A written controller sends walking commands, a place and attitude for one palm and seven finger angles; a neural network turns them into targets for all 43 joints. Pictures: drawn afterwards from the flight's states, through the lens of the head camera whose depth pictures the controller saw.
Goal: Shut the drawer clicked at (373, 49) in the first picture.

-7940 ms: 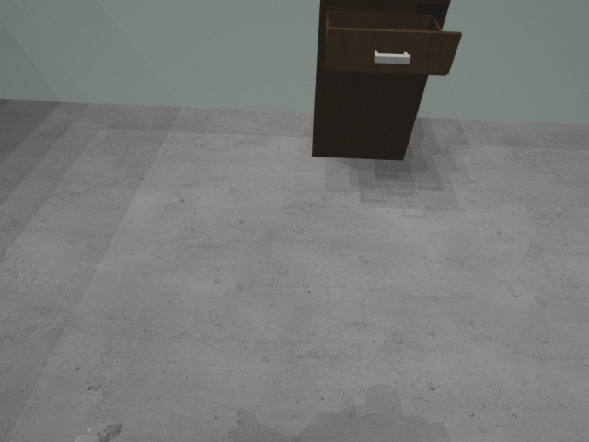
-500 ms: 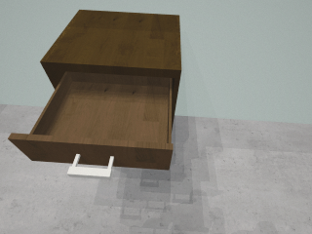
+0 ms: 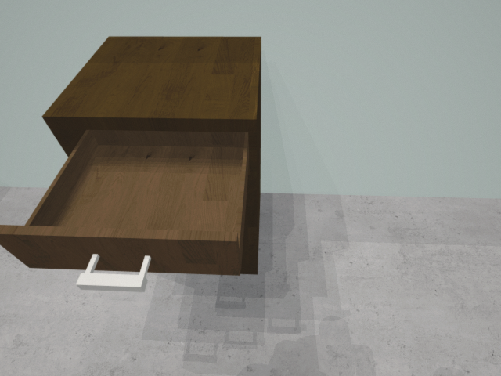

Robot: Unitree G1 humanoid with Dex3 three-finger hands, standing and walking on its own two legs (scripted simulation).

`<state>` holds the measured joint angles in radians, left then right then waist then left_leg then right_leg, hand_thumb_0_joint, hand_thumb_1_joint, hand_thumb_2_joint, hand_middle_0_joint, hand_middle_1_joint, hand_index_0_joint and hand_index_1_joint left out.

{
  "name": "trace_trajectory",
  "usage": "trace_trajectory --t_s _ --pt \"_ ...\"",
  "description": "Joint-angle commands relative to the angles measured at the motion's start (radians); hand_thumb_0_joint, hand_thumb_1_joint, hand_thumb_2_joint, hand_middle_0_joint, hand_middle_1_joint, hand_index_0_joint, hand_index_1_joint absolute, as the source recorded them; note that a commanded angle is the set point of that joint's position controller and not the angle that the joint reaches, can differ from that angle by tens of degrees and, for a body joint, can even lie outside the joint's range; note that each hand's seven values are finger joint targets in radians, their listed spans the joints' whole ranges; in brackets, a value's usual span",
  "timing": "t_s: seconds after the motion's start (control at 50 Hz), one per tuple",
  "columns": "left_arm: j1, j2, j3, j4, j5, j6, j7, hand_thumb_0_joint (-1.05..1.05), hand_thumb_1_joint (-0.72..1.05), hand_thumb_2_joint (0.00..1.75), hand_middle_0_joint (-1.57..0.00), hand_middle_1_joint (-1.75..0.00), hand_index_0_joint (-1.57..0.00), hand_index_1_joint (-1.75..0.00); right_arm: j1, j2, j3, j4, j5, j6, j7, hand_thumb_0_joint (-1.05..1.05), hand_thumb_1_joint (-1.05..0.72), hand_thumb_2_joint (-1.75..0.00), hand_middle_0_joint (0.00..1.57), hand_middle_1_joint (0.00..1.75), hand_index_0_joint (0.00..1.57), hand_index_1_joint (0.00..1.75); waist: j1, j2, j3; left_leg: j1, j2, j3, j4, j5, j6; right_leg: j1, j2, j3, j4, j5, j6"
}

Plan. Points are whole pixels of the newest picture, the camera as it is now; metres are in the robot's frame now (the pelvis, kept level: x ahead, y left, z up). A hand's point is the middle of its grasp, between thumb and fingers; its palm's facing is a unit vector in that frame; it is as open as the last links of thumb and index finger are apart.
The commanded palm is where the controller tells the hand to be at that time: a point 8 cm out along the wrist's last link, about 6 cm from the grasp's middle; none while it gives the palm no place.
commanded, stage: come to a stop and stand still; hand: left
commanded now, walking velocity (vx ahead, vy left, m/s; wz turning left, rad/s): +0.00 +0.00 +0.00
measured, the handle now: (116, 271) +0.31 +0.28 -0.06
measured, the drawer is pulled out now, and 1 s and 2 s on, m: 0.30 0.30 0.29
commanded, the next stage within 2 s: look again from close up in 0.06 s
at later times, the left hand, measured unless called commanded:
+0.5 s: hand out of the picture +0.05 +0.24 -0.19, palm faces +0.05 -0.98 -0.20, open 7.3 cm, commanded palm none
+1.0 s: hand (89, 340) +0.18 +0.27 -0.04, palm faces +0.23 -0.97 -0.13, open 7.1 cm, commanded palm +0.10 +0.32 -0.06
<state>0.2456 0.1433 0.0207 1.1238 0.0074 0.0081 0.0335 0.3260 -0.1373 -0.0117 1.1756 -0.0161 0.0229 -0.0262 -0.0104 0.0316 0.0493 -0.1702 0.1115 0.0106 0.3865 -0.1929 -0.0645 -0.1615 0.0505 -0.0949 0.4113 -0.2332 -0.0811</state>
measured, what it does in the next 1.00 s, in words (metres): shifts its weight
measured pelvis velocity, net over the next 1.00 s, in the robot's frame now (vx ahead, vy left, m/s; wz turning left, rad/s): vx -0.01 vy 0.08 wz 0.03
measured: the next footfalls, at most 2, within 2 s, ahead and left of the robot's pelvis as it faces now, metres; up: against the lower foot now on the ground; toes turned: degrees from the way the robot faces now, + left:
none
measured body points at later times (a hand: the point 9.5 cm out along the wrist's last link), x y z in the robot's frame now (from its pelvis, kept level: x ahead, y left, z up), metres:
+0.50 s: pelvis +0.03 +0.06 -0.01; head +0.03 +0.07 +0.44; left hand +0.05 +0.29 -0.17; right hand +0.07 -0.17 -0.16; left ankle -0.01 +0.16 -0.74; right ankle +0.00 -0.06 -0.74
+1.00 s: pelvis -0.01 +0.08 -0.02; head +0.00 +0.08 +0.43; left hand +0.16 +0.32 -0.03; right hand +0.09 -0.16 -0.13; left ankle -0.01 +0.16 -0.74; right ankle +0.02 -0.02 -0.74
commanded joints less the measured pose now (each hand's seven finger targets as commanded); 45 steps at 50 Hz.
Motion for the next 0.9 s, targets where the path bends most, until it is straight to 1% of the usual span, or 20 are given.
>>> trace_trajectory --t_s 0.0,0.12,0.14,0.16,0.2,0.24,0.3,0.34,0.38,0.46,0.56,0.62,0.68,0.76,0.78,0.8,0.82,0.84,0.86,0.88 --pt "0.053 0.106 0.018 -0.023 -0.002 -0.023 0.002 0.00 0.90 0.90 -0.20 -0.30 -0.20 -0.30 0.065 -0.059 -0.009 -0.028 0.000 -0.014 -0.011 0.00 -0.90 -0.90 0.20 0.30 0.20 0.30 0.003 -0.052 0.027 0.005 -0.015 0.005 -0.013 0.025 0.045 -0.061 -0.170 0.185 -0.189 -0.061 0.037" --pt "0.090 0.084 0.014 -0.001 -0.003 -0.029 0.003 0.00 0.90 0.90 -0.20 -0.30 -0.20 -0.30 0.074 -0.054 -0.004 -0.029 0.003 -0.025 -0.017 0.00 -0.90 -0.90 0.20 0.30 0.20 0.30 0.006 -0.039 0.023 0.014 -0.007 0.000 -0.032 0.075 0.043 -0.032 -0.158 0.157 -0.155 0.061 0.035" --pt "0.086 0.254 -0.012 -0.076 0.003 -0.055 0.008 0.00 0.90 0.90 -0.20 -0.30 -0.20 -0.30 -0.043 -0.121 -0.019 -0.150 -0.030 -0.010 -0.001 0.00 -0.90 -0.90 0.20 0.30 0.20 0.30 -0.015 -0.113 0.163 -0.089 -0.072 -0.054 0.079 0.020 0.067 -0.105 -0.134 0.200 -0.134 0.054 0.078" --pt "0.109 0.182 0.017 -0.059 0.004 -0.054 0.011 0.00 0.90 0.90 -0.20 -0.30 -0.20 -0.30 0.003 -0.107 -0.032 -0.165 -0.013 -0.014 -0.004 0.00 -0.90 -0.90 0.20 0.30 0.20 0.30 0.017 -0.069 0.059 -0.108 -0.050 -0.015 0.175 -0.127 0.054 -0.128 -0.243 0.257 -0.162 -0.171 0.090" --pt "0.105 0.149 0.007 -0.061 0.010 -0.053 0.015 0.00 0.90 0.90 -0.20 -0.30 -0.20 -0.30 0.022 -0.074 -0.029 -0.153 -0.007 -0.017 -0.005 0.00 -0.90 -0.90 0.20 0.30 0.20 0.30 0.004 -0.050 -0.046 -0.129 -0.063 -0.025 0.284 -0.148 0.060 -0.082 -0.273 0.290 -0.180 -0.144 0.043" --pt "0.094 0.128 0.002 -0.079 0.013 -0.054 0.017 0.00 0.90 0.90 -0.20 -0.30 -0.20 -0.30 0.039 -0.058 -0.022 -0.171 -0.005 -0.024 -0.001 0.00 -0.90 -0.90 0.20 0.30 0.20 0.30 -0.008 -0.122 -0.083 -0.141 -0.063 -0.008 0.289 -0.148 0.066 -0.031 -0.268 0.267 -0.135 0.031 -0.016" --pt "0.056 0.105 -0.002 -0.085 0.011 -0.051 0.019 0.00 0.90 0.90 -0.20 -0.30 -0.20 -0.30 0.060 -0.071 -0.020 -0.158 0.002 -0.042 -0.005 0.00 -0.90 -0.90 0.20 0.30 0.20 0.30 -0.033 -0.097 -0.029 -0.043 -0.043 -0.030 0.137 0.025 0.082 -0.110 -0.208 0.166 -0.042 0.152 -0.004" --pt "0.107 0.078 -0.012 -0.094 0.008 -0.049 0.018 0.00 0.90 0.90 -0.20 -0.30 -0.20 -0.30 0.069 -0.104 -0.014 -0.145 -0.003 -0.061 -0.011 0.00 -0.90 -0.90 0.20 0.30 0.20 0.30 0.003 0.039 -0.085 0.006 0.015 -0.070 0.119 0.367 0.109 -0.048 -0.147 0.105 0.068 0.294 0.026" --pt "0.128 0.100 -0.004 -0.078 0.003 -0.048 0.023 0.00 0.90 0.90 -0.20 -0.30 -0.20 -0.30 0.037 -0.114 -0.018 -0.145 0.002 -0.056 -0.021 0.00 -0.90 -0.90 0.20 0.30 0.20 0.30 0.011 0.082 -0.088 0.017 0.009 -0.053 0.154 0.510 0.100 -0.014 -0.156 0.089 0.091 0.400 0.031" --pt "0.108 0.101 -0.008 -0.093 0.004 -0.030 0.025 0.00 0.90 0.90 -0.20 -0.30 -0.20 -0.30 0.018 -0.142 -0.019 -0.160 0.001 -0.050 -0.023 0.00 -0.90 -0.90 0.20 0.30 0.20 0.30 0.012 0.044 -0.050 0.015 0.021 -0.076 0.107 0.536 0.112 -0.017 -0.139 0.077 0.101 0.282 0.046" --pt "0.080 0.107 -0.011 -0.105 0.005 -0.013 0.019 0.00 0.90 0.90 -0.20 -0.30 -0.20 -0.30 -0.027 -0.165 -0.016 -0.170 0.000 -0.048 -0.016 0.00 -0.90 -0.90 0.20 0.30 0.20 0.30 0.021 0.038 0.013 -0.022 0.028 -0.114 0.004 0.355 0.123 -0.040 -0.127 0.068 0.067 0.085 0.070" --pt "0.078 0.112 -0.012 -0.103 0.007 -0.013 0.016 0.00 0.90 0.90 -0.20 -0.30 -0.20 -0.30 -0.041 -0.167 -0.015 -0.172 0.001 -0.049 -0.012 0.00 -0.90 -0.90 0.20 0.30 0.20 0.30 0.023 -0.002 0.017 -0.029 0.016 -0.118 -0.024 0.273 0.122 -0.030 -0.136 0.076 0.037 0.083 0.076" --pt "0.070 0.118 -0.012 -0.106 0.008 -0.009 0.014 0.00 0.90 0.90 -0.20 -0.30 -0.20 -0.30 -0.042 -0.177 -0.016 -0.170 0.002 -0.049 -0.009 0.00 -0.90 -0.90 0.20 0.30 0.20 0.30 0.022 0.020 0.011 -0.011 0.021 -0.129 -0.057 0.243 0.117 -0.041 -0.135 0.069 0.035 0.049 0.081" --pt "0.073 0.126 -0.010 -0.102 0.007 -0.012 0.014 0.00 0.90 0.90 -0.20 -0.30 -0.20 -0.30 -0.031 -0.180 -0.016 -0.157 0.004 -0.052 -0.007 0.00 -0.90 -0.90 0.20 0.30 0.20 0.30 0.018 0.017 -0.034 0.047 0.017 -0.116 -0.049 0.312 0.108 -0.036 -0.143 0.070 0.033 0.079 0.082" --pt "0.111 0.134 -0.019 -0.075 0.016 -0.028 0.049 0.00 0.90 0.90 -0.20 -0.30 -0.20 -0.30 -0.056 -0.204 -0.009 -0.212 0.017 -0.055 -0.002 0.00 -0.90 -0.90 0.20 0.30 0.20 0.30 0.020 -0.114 0.020 -0.041 0.047 -0.091 0.121 0.612 0.091 -0.053 -0.162 0.102 0.035 0.230 0.087" --pt "-0.657 0.428 0.245 -1.623 -0.138 -0.225 0.046 0.00 0.90 0.90 -0.22 -0.32 -0.22 -0.32 -0.038 -0.308 -0.057 -0.531 0.054 -0.199 -0.013 0.00 -0.90 -0.90 0.20 0.30 0.20 0.30 -0.077 0.041 -0.497 0.257 -0.054 -0.114 0.060 0.638 0.024 -0.053 -0.060 0.012 0.121 0.340 0.053" --pt "-0.101 0.306 0.138 -1.339 -0.072 -0.170 0.045 0.00 0.90 0.90 -0.24 -0.34 -0.24 -0.34 -0.117 -0.228 -0.004 -0.491 0.034 -0.302 -0.049 0.00 -0.90 -0.90 0.20 0.30 0.20 0.30 0.008 0.185 -0.420 0.350 0.004 -0.120 -0.001 0.741 0.010 -0.155 -0.049 0.021 0.246 0.024 0.046" --pt "-0.042 0.206 0.066 -1.258 -0.110 -0.130 0.087 0.00 0.90 0.90 -0.26 -0.37 -0.26 -0.37 -0.108 -0.230 -0.013 -0.416 0.030 -0.332 -0.046 0.00 -0.90 -0.90 0.20 0.30 0.20 0.30 -0.012 0.203 -0.369 0.248 -0.018 -0.113 -0.023 0.661 -0.034 -0.214 -0.054 0.020 0.293 -0.095 0.057" --pt "0.207 -0.037 -0.073 -1.101 -0.126 -0.045 0.077 0.00 0.90 0.90 -0.28 -0.39 -0.28 -0.39 -0.059 -0.186 -0.019 -0.394 0.044 -0.331 -0.026 0.00 -0.90 -0.90 0.20 0.30 0.20 0.30 -0.032 0.122 -0.243 0.171 -0.014 -0.122 -0.038 0.522 -0.027 -0.290 -0.061 0.023 0.299 -0.158 0.075" --pt "0.076 -0.044 -0.087 -1.258 -0.155 -0.074 0.058 0.00 0.90 0.90 -0.30 -0.41 -0.30 -0.41 -0.087 -0.215 -0.027 -0.468 0.038 -0.346 -0.012 0.00 -0.90 -0.90 0.20 0.30 0.20 0.30 -0.031 0.130 -0.134 0.062 -0.033 -0.110 -0.008 0.415 -0.003 -0.279 -0.074 0.023 0.274 -0.134 0.072"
